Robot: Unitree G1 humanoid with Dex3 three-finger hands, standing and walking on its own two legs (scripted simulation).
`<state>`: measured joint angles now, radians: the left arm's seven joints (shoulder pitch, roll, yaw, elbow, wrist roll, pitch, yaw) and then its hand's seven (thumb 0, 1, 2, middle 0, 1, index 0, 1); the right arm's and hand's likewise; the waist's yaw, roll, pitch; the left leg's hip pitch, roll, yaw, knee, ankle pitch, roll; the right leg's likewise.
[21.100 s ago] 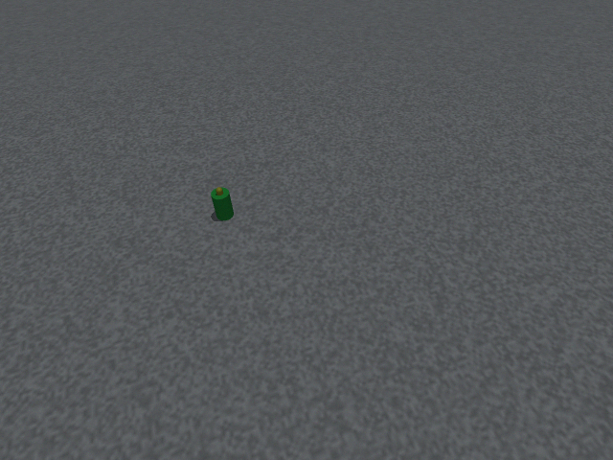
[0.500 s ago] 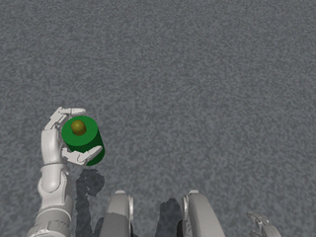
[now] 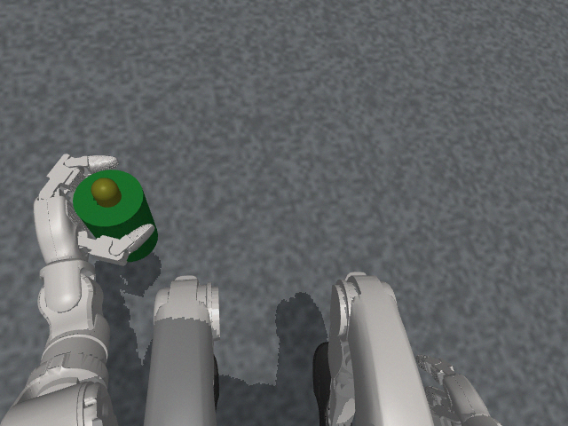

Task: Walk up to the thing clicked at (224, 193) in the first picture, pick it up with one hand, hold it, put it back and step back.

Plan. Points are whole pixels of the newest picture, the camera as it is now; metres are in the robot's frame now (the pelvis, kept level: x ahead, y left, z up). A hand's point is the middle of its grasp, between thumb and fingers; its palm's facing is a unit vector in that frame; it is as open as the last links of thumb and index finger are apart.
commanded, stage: crouch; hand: left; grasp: from the side
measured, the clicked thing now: (118, 214) +0.41 +0.23 -0.07
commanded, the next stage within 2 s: lower in 0.74 s
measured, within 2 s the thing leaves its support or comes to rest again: neither
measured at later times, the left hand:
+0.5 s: hand (129, 222) +0.42 +0.24 -0.15, palm faces +0.23 -0.97 -0.02, open 11.1 cm
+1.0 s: hand (135, 228) +0.43 +0.25 -0.20, palm faces +0.22 -0.97 -0.02, open 11.1 cm
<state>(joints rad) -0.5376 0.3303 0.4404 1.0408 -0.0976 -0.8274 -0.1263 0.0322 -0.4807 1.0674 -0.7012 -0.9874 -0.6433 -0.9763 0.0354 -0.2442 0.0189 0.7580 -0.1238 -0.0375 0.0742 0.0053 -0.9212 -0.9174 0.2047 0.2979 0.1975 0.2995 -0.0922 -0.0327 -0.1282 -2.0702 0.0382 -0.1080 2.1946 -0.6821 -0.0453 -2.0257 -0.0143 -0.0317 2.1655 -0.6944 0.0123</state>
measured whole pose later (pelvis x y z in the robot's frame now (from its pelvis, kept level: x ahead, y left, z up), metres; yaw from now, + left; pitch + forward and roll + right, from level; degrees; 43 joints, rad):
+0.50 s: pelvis +0.00 +0.00 -0.08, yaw -4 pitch +27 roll -7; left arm -0.58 0.43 0.53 1.09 -0.10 -0.84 -0.16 0.03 -0.48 1.06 -0.70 -0.98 -0.64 -0.97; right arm 0.02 -0.28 0.09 0.76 -0.17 0.00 0.09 0.00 -0.92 -0.92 0.21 0.30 0.20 0.30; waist -0.14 -0.06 -0.01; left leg -2.25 0.03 -0.18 2.46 -0.69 -0.05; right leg -2.18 0.01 -0.07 2.38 -0.68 0.03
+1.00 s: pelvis -0.01 +0.01 -0.10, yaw -6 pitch +23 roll -10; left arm -0.57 0.53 0.53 1.15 -0.10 -0.89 -0.13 0.03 -0.48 1.06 -0.70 -0.98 -0.64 -0.97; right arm -0.05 -0.30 0.20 0.72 -0.22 0.02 0.12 0.00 -0.93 -0.92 0.21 0.30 0.20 0.30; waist -0.17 -0.11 0.09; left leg -2.27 0.02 -0.25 2.55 -0.70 -0.05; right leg -2.17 0.02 -0.11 2.43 -0.67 0.05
